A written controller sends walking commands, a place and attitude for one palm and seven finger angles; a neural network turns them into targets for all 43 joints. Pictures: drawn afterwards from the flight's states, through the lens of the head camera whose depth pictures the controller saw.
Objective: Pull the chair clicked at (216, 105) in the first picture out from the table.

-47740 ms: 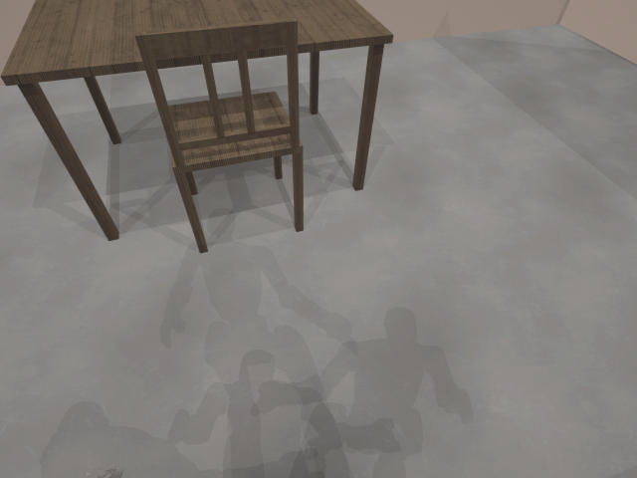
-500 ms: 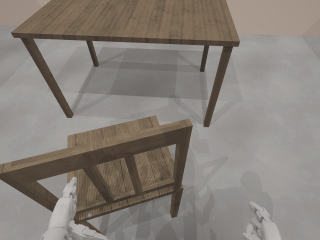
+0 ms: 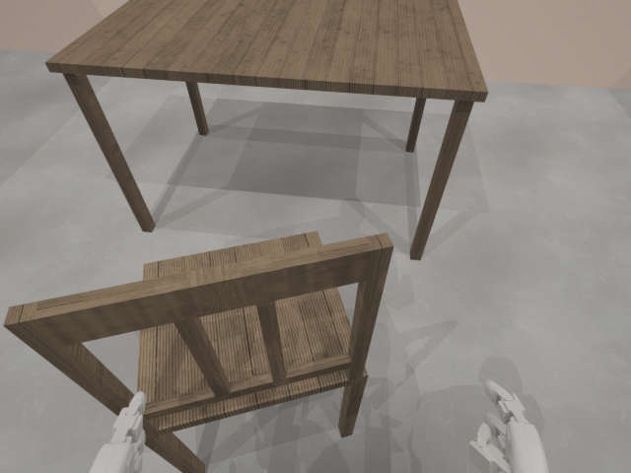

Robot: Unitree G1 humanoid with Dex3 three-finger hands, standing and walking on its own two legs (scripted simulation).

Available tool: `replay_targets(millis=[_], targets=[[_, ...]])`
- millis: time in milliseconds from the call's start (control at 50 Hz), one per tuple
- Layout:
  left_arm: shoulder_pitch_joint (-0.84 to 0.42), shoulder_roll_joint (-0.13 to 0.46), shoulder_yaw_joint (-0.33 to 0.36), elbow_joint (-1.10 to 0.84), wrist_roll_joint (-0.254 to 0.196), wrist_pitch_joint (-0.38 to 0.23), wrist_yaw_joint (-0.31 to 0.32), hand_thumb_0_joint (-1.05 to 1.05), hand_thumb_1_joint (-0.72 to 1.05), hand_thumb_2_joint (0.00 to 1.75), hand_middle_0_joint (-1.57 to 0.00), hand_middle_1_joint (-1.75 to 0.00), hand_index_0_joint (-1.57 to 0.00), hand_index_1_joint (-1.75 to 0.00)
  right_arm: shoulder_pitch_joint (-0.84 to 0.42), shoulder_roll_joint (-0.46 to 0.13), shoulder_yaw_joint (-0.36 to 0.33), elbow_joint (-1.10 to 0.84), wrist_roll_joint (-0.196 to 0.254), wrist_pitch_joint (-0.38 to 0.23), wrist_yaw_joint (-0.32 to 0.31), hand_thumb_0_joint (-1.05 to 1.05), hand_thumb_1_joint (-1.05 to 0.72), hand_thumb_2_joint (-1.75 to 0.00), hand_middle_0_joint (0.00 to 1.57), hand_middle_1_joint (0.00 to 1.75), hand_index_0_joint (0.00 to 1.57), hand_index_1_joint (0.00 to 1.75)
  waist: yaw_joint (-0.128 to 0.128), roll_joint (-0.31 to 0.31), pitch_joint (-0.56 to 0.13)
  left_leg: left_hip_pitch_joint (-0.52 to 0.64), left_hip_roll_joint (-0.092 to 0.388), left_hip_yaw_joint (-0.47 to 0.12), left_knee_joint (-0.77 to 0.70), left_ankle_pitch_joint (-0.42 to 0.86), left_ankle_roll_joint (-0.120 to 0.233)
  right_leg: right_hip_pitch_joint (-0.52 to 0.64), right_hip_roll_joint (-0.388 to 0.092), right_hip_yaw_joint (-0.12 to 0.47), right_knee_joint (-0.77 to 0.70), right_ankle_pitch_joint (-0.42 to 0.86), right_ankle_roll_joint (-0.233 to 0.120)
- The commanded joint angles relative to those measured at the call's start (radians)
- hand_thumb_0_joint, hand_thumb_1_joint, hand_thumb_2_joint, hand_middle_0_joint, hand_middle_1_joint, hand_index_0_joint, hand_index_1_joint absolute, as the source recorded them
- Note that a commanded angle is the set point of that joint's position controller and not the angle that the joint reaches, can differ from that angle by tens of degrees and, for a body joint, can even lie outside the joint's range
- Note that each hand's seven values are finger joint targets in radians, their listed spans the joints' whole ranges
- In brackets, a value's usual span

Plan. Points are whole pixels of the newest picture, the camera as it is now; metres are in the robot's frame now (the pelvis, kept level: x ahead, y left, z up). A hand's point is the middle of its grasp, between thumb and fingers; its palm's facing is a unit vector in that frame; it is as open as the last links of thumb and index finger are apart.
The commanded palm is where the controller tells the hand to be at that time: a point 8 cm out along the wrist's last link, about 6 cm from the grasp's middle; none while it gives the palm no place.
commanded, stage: draw the hand back to the body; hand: left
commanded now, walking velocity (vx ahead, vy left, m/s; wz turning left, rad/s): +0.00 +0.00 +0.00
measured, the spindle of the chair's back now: (206, 357) +0.30 +0.18 -0.06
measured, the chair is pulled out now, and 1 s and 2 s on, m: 0.59 0.59 0.58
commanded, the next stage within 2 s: step back with the hand held close in 1.54 s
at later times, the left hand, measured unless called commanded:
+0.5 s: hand (126, 444) +0.15 +0.19 +0.07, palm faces +0.05 -0.99 -0.16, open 17.1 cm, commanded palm +0.12 +0.25 +0.11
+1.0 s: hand (58, 403) +0.17 +0.24 +0.13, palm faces +0.35 -0.81 -0.48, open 10.3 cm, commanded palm +0.15 +0.28 +0.20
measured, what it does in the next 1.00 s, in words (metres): stands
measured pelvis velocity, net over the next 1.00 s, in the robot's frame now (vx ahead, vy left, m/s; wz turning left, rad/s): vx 0.02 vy -0.02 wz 0.01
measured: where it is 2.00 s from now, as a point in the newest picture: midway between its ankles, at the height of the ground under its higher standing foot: outside the picture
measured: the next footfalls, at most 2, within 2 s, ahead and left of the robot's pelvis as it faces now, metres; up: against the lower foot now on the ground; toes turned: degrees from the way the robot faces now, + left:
none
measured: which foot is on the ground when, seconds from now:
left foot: down 0.00-1.00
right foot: down 0.00-1.00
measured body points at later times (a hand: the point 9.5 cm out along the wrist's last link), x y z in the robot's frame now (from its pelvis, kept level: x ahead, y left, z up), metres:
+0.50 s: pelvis -0.01 +0.00 +0.00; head +0.01 -0.01 +0.45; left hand +0.14 +0.25 +0.08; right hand +0.17 -0.23 -0.07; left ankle +0.00 +0.14 -0.69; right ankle -0.01 -0.13 -0.69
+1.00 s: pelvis +0.02 -0.02 +0.04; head +0.01 -0.04 +0.49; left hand +0.15 +0.28 +0.16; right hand +0.23 -0.22 -0.03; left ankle +0.00 +0.14 -0.69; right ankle -0.01 -0.13 -0.69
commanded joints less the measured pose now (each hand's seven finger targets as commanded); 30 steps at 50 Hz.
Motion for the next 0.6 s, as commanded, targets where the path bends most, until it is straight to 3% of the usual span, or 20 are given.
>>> replay_targets(millis=[0,40,60,120,180,220,260,300,340,440,460,480,500,580], targets=[[0.01,0.082,0.095,-0.313,-0.078,-0.245,-0.037,0.0,-0.55,0.2,0.0,0.0,0.0,0.0,-0.059,-0.104,-0.051,-0.124,0.003,-0.096,-0.006,0.0,-0.9,-0.9,0.2,0.3,0.2,0.3,-0.006,0.001,-0.092,0.045,-0.022,0.058,-0.101,0.265,0.049,0.041,0.032,-0.026,-0.11,0.187,-0.032],[-0.007,0.112,0.128,-0.331,-0.09,-0.317,-0.054,0.0,-0.55,0.2,0.0,0.0,0.0,0.0,-0.065,-0.102,-0.057,-0.108,0.008,-0.106,0.0,0.0,-0.9,-0.9,0.2,0.3,0.2,0.3,-0.002,0.028,-0.082,0.038,-0.017,0.056,-0.093,0.261,0.045,0.03,0.034,-0.022,-0.097,0.174,-0.037],[-0.012,0.097,0.12,-0.333,-0.095,-0.353,-0.067,0.0,-0.55,0.2,0.0,0.0,0.0,0.0,-0.069,-0.097,-0.054,-0.106,0.009,-0.11,0.006,0.0,-0.9,-0.9,0.2,0.3,0.2,0.3,-0.003,0.035,-0.079,0.031,-0.018,0.057,-0.091,0.247,0.043,0.018,0.033,-0.024,-0.088,0.157,-0.036],[0.007,0.1,0.155,-0.273,-0.119,-0.459,-0.12,0.0,-0.55,0.2,0.0,0.0,0.0,0.0,-0.092,-0.09,-0.065,-0.09,0.016,-0.111,0.024,0.0,-0.9,-0.9,0.2,0.3,0.2,0.3,0.006,-0.009,-0.064,-0.009,-0.012,0.053,-0.066,0.231,0.037,-0.003,0.037,-0.018,-0.068,0.148,-0.034],[0.024,0.101,0.17,-0.241,-0.156,-0.54,-0.197,0.0,-0.55,0.2,0.0,0.0,0.0,0.0,-0.128,-0.092,-0.066,-0.095,0.027,-0.113,0.045,0.0,-0.9,-0.9,0.2,0.3,0.2,0.3,0.012,-0.005,-0.083,-0.025,-0.012,0.058,-0.051,0.203,0.035,0.008,0.033,-0.004,-0.058,0.133,-0.033],[0.033,0.135,0.202,-0.293,-0.177,-0.525,-0.215,0.0,-0.55,0.2,0.0,0.0,0.0,0.0,-0.144,-0.097,-0.065,-0.126,0.035,-0.111,0.045,0.0,-0.9,-0.9,0.2,0.3,0.2,0.3,0.024,-0.006,-0.113,-0.008,-0.011,0.056,-0.07,0.183,0.04,0.053,0.028,0.008,-0.075,0.112,-0.032],[0.002,0.172,0.239,-0.384,-0.196,-0.51,-0.203,0.0,-0.55,0.2,0.0,0.0,0.0,0.0,-0.139,-0.092,-0.056,-0.133,0.039,-0.118,0.037,0.0,-0.9,-0.9,0.2,0.3,0.2,0.3,0.029,0.046,-0.141,0.025,-0.013,0.059,-0.09,0.181,0.043,0.079,0.027,0.014,-0.091,0.097,-0.035],[-0.006,0.162,0.241,-0.402,-0.203,-0.49,-0.188,0.0,-0.55,0.2,0.0,0.0,0.0,0.0,-0.13,-0.085,-0.05,-0.125,0.043,-0.124,0.028,0.0,-0.9,-0.9,0.2,0.3,0.2,0.3,0.021,0.035,-0.116,0.046,-0.009,0.055,-0.106,0.187,0.044,0.081,0.03,0.008,-0.111,0.103,-0.033],[-0.027,0.187,0.273,-0.421,-0.212,-0.479,-0.173,0.0,-0.55,0.2,0.0,0.0,0.0,0.0,-0.13,-0.086,-0.045,-0.111,0.043,-0.135,0.018,0.0,-0.9,-0.9,0.2,0.3,0.2,0.3,0.024,0.023,-0.091,0.054,-0.004,0.047,-0.123,0.196,0.043,0.093,0.034,0.004,-0.126,0.113,-0.037],[-0.08,0.206,0.289,-0.431,-0.214,-0.469,-0.166,0.0,-0.37,0.29,-0.02,-0.04,-0.02,-0.04,-0.12,-0.091,-0.03,-0.085,0.049,-0.176,0.008,0.0,-0.9,-0.9,0.2,0.3,0.2,0.3,0.018,0.047,-0.051,0.108,-0.001,0.042,-0.171,0.196,0.041,0.12,0.036,0.0,-0.175,0.108,-0.036],[0.017,0.393,0.329,-0.41,-0.018,-0.318,-0.018,0.0,-0.33,0.31,-0.03,-0.05,-0.03,-0.05,-0.142,-0.097,-0.017,-0.108,0.028,-0.136,-0.008,0.0,-0.9,-0.9,0.2,0.3,0.2,0.3,0.094,0.091,-0.094,0.166,0.023,0.038,-0.238,0.173,0.035,0.215,0.001,0.053,-0.221,0.105,-0.054],[-0.006,0.273,0.245,-0.522,-0.004,-0.255,0.037,0.0,-0.3,0.32,-0.04,-0.05,-0.04,-0.05,-0.142,-0.077,0.0,-0.147,0.026,-0.123,-0.014,0.0,-0.9,-0.9,0.2,0.3,0.2,0.3,0.054,0.1,-0.023,0.174,0.015,0.044,-0.266,0.165,0.033,0.209,-0.009,0.033,-0.249,0.11,-0.045],[-0.02,0.251,0.224,-0.512,0.017,-0.212,0.076,0.0,-0.26,0.34,-0.04,-0.06,-0.04,-0.06,-0.143,-0.077,0.004,-0.132,0.022,-0.113,-0.019,0.0,-0.9,-0.9,0.2,0.3,0.2,0.3,0.048,0.105,0.01,0.196,0.017,0.046,-0.282,0.164,0.033,0.22,-0.009,0.02,-0.265,0.109,-0.046],[-0.063,0.287,0.27,-0.483,0.035,-0.141,0.148,0.0,-0.12,0.41,-0.06,-0.09,-0.06,-0.09,-0.163,-0.084,0.015,-0.109,0.01,-0.075,-0.036,0.0,-0.9,-0.9,0.2,0.3,0.2,0.3,0.047,0.009,0.065,0.27,0.02,0.043,-0.343,0.176,0.037,0.282,-0.003,0.007,-0.346,0.125,-0.038]])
